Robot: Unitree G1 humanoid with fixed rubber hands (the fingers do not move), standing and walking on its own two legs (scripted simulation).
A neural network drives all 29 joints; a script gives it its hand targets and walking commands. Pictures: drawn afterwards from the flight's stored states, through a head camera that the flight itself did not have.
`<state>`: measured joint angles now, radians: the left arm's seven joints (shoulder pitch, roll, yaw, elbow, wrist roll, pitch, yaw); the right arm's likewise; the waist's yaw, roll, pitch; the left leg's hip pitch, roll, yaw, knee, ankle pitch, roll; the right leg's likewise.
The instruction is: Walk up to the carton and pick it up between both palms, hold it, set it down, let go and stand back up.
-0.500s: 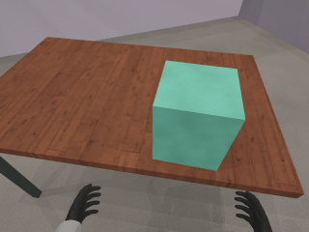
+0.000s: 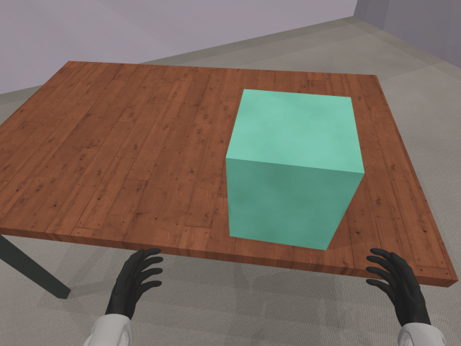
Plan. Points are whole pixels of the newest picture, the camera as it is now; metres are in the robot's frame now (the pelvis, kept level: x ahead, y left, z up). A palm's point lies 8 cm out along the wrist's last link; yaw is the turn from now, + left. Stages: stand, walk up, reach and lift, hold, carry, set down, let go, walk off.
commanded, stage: reach and lift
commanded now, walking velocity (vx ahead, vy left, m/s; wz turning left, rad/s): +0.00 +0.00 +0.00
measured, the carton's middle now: (285, 171) +0.44 -0.08 +0.03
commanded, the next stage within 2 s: none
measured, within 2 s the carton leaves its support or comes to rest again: neither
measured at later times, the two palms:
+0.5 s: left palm (135, 245) +0.25 +0.18 +0.07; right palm (405, 247) +0.25 -0.23 +0.08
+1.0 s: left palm (148, 181) +0.33 +0.17 +0.12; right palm (401, 198) +0.32 -0.24 +0.11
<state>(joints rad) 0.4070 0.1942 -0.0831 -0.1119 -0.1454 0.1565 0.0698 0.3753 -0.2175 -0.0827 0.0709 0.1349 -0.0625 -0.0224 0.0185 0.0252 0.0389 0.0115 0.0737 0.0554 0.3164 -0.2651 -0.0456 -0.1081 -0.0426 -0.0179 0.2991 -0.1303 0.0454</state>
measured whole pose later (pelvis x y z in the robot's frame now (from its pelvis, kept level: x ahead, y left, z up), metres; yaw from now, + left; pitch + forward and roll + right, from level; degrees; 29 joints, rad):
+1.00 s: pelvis -0.02 -0.01 +0.00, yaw +0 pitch +0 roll -1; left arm -0.36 0.22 0.11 0.01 -0.20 0.62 0.04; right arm -0.32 -0.31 -0.03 0.15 0.31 0.34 -0.14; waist -0.05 0.00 0.05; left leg -0.08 0.08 0.03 0.32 -0.23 -0.06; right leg -0.19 -0.02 0.00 0.29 -0.09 0.03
